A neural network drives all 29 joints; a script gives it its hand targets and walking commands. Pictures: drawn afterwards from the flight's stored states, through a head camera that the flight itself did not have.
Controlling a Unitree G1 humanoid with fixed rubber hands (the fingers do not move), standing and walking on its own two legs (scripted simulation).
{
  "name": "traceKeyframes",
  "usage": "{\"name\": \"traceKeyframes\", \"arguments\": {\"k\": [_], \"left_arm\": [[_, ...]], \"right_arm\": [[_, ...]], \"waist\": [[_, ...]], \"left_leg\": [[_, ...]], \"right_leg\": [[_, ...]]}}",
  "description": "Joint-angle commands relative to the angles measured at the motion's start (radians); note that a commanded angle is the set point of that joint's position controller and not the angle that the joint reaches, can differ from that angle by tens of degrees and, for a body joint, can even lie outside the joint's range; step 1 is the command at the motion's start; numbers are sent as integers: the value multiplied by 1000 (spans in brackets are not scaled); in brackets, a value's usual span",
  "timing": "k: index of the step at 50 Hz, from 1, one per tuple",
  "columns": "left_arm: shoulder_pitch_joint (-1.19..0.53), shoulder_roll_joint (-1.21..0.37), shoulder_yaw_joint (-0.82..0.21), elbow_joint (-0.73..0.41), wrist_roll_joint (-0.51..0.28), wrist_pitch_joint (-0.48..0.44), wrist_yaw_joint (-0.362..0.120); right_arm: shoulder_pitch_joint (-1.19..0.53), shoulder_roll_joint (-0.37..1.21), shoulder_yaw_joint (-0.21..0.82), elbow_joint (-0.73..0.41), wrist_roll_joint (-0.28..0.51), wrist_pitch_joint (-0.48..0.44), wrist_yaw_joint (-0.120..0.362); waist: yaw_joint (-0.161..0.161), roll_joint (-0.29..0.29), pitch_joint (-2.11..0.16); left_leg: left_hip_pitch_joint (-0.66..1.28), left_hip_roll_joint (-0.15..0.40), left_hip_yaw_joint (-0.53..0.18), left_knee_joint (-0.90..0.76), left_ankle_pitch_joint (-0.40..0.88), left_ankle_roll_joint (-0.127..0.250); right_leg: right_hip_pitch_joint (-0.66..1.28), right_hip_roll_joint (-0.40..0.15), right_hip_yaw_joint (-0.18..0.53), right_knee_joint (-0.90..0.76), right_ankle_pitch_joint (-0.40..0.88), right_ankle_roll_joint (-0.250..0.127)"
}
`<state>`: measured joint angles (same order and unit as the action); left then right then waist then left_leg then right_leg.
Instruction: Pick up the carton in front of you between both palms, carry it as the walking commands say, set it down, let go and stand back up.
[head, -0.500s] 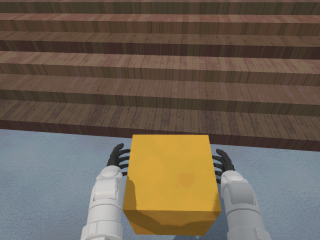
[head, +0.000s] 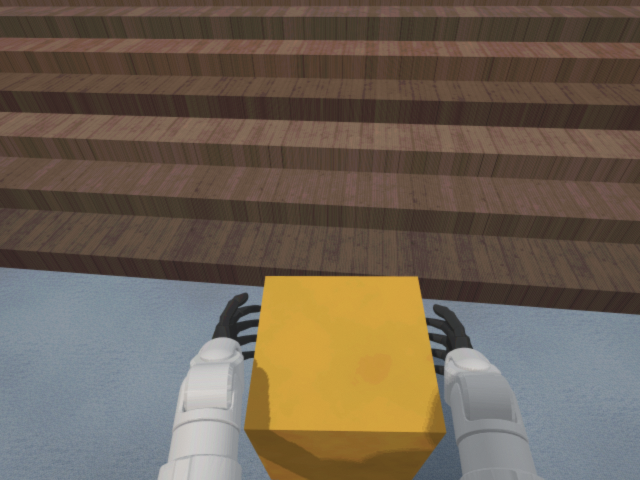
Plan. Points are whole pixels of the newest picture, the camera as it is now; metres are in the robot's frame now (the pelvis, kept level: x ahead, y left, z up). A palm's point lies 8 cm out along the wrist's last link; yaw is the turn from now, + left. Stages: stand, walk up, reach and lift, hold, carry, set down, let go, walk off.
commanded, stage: reach and lift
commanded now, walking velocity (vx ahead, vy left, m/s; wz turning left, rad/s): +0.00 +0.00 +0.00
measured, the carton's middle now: (340, 383) +0.29 +0.00 -0.05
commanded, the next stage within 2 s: hold in 0.18 s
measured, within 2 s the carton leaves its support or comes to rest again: neither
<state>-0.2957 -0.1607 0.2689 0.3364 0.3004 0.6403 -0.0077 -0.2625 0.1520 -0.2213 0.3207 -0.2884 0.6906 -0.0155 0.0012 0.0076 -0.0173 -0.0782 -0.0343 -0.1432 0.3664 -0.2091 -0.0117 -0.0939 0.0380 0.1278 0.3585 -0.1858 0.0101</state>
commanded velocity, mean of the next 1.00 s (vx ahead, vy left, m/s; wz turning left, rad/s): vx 0.24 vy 0.00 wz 0.00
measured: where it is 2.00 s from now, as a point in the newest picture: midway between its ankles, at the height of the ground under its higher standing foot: (320, 391)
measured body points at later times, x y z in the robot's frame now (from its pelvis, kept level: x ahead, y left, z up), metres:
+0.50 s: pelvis -0.01 +0.00 +0.00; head -0.06 +0.00 +0.45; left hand +0.30 +0.15 +0.05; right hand +0.29 -0.15 +0.04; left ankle +0.00 +0.13 -0.75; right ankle +0.01 -0.13 -0.75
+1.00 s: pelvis +0.10 +0.01 +0.00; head +0.07 +0.01 +0.45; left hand +0.38 +0.16 +0.10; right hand +0.37 -0.15 +0.10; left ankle +0.00 +0.12 -0.75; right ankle +0.14 -0.09 -0.74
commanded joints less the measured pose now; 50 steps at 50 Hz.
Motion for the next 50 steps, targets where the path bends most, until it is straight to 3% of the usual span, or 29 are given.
{"name": "traceKeyframes", "arguments": {"k": [1, 9, 14, 19, 27, 28, 29, 30, 32, 33, 35, 36, 37, 38, 39, 41, 42, 44, 47, 49, 50], "left_arm": [[-353, -947, -507, 43, -230, 13, -253], [-366, -948, -519, 18, -240, 32, -252], [-360, -955, -567, -54, -275, 68, -246], [-357, -913, -510, -1, -244, 101, -244], [-454, -945, -506, 13, -248, 90, -259], [-457, -942, -526, -1, -278, 92, -254], [-451, -943, -526, 0, -276, 95, -249], [-450, -946, -538, -20, -274, 97, -242], [-430, -948, -559, -68, -281, 108, -224], [-417, -951, -586, -103, -292, 121, -214], [-421, -960, -633, -180, -315, 157, -191], [-414, -955, -655, -212, -332, 179, -179], [-435, -952, -697, -284, -361, 207, -171], [-451, -940, -738, -332, -392, 235, -161], [-462, -939, -772, -379, -419, 258, -151], [-431, -947, -830, -459, -469, 305, -130], [-404, -937, -847, -501, -481, 326, -116], [-314, -902, -863, -567, -493, 371, -81], [-183, -836, -854, -660, -492, 443, -28], [-103, -805, -831, -709, -489, 486, 0], [-81, -792, -816, -738, -485, 503, 12]], "right_arm": [[-500, 922, 514, -77, 259, -49, 253], [-511, 918, 522, -96, 267, -30, 255], [-510, 916, 571, -170, 299, 5, 253], [-497, 877, 511, -118, 266, 38, 252], [-592, 912, 507, -98, 273, 30, 266], [-610, 920, 543, -108, 291, 29, 266], [-611, 910, 524, -116, 291, 28, 263], [-622, 915, 535, -144, 303, 28, 259], [-623, 919, 577, -183, 327, 42, 252], [-623, 925, 603, -214, 346, 54, 248], [-645, 944, 659, -291, 394, 87, 237], [-640, 936, 681, -322, 412, 110, 227], [-593, 921, 694, -342, 419, 132, 210], [-553, 916, 697, -367, 409, 157, 190], [-531, 902, 700, -407, 406, 183, 172], [-500, 890, 731, -513, 428, 229, 140], [-473, 882, 749, -555, 441, 253, 125], [-380, 847, 763, -628, 451, 303, 97], [-252, 784, 767, -723, 463, 383, 60], [-213, 755, 769, -782, 481, 430, 38], [-191, 744, 770, -806, 492, 448, 27]], "waist": [[1, -4, -215], [1, -2, -201], [3, 1, -234], [0, -2, -117], [1, -1, -150], [6, -62, -150], [4, -76, -156], [5, -81, -136], [5, -182, -172], [2, -193, -211], [-3, -141, -255], [-6, -64, -259], [-17, 176, -239], [-23, 275, -146], [-25, 199, -118], [-23, 118, -177], [-24, 120, -215], [-25, 153, -261], [-32, 175, -262], [-18, 131, -270], [-14, 89, -294]], "left_leg": [[13, -60, 71, -49, 240, -5], [21, -58, 71, -55, 220, -4], [58, -56, 66, -67, 269, -8], [20, -53, 73, -90, 138, -4], [8, -47, 76, -77, 87, 5], [-134, 98, 42, -1, -163, 19], [-164, 71, 39, 13, -358, 18], [-221, 48, 73, 56, -467, 9], [-232, 0, 191, 272, -232, -18], [-223, 10, 212, 288, -203, -15], [-85, 12, 236, 112, -198, 5], [5, 48, 187, -4, -229, 13], [16, 243, -155, -166, -511, 82], [41, 388, -391, -264, -601, 163], [27, 408, -418, -282, -559, 203], [74, 370, -268, -253, -344, 194], [102, 332, -161, -231, -206, 172], [113, 277, -39, -191, -59, 146], [69, 260, 40, -131, 17, 145], [-60, 238, 112, -24, -2, 124], [-185, 220, 147, 67, 10, 100]], "right_leg": [[110, 59, -61, -34, 212, 10], [112, 60, -62, -41, 188, 9], [148, 61, -58, -53, 235, 11], [110, 56, -63, -76, 108, 6], [108, 51, -67, -61, 61, 4], [-24, -116, -25, -5, -185, -2], [-74, -123, 32, -52, -434, -15], [-123, -139, 58, -86, -610, -30], [-145, -222, 144, -140, -570, -74], [-153, -249, 144, -151, -518, -92], [-239, -209, 32, -68, -461, -88], [-309, -161, -40, 67, -472, -69], [-435, -59, -180, 315, -413, -14], [-596, -50, -222, 447, -314, 1], [-639, -101, -176, 503, -279, -6], [-625, -117, -184, 458, -226, -4], [-588, -104, -211, 402, -186, 2], [-499, -64, -259, 303, -152, 11], [-389, -23, -320, 159, -131, 11], [-162, -5, -375, 13, -23, 12], [30, -28, -352, -4, -17, -1]]}}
